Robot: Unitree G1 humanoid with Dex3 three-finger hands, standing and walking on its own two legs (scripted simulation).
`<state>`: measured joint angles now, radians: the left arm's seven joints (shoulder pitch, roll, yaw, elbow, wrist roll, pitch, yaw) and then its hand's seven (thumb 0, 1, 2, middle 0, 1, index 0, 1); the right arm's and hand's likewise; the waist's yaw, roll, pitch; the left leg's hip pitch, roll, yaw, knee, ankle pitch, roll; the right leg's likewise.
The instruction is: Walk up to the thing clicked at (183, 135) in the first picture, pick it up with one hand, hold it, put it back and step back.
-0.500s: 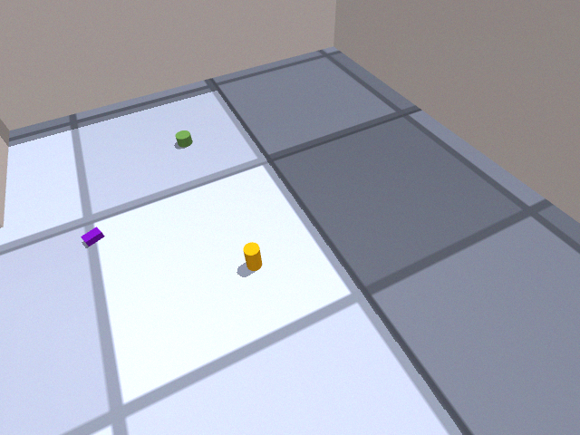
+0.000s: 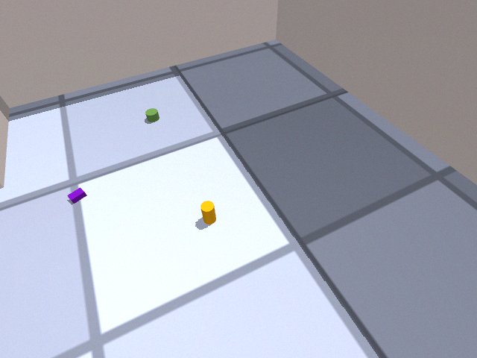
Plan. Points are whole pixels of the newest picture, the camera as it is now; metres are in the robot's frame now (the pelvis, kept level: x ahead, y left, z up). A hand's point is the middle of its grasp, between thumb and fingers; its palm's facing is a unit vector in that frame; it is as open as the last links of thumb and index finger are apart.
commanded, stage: stand
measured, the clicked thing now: (152, 115) +1.77 +0.65 -0.75
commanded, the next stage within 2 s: walk up in 0.62 s
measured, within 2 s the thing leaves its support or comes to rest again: neither
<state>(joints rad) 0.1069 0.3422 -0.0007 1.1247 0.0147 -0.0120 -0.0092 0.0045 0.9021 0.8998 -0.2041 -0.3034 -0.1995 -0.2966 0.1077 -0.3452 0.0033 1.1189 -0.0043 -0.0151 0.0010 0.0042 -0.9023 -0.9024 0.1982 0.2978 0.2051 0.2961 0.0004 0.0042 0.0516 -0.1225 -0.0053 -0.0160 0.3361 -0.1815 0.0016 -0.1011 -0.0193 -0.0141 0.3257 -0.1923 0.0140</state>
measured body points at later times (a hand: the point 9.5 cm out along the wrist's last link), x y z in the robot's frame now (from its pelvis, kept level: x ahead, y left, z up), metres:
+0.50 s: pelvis +0.00 +0.00 +0.00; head +0.01 +0.00 +0.45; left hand +0.07 +0.30 -0.13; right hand +0.08 -0.30 -0.13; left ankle +0.00 +0.12 -0.75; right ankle -0.01 -0.13 -0.75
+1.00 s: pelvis -0.03 -0.02 -0.01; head +0.02 +0.00 +0.43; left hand +0.00 +0.31 -0.13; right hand +0.14 -0.32 -0.12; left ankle -0.05 +0.11 -0.71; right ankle -0.01 -0.12 -0.75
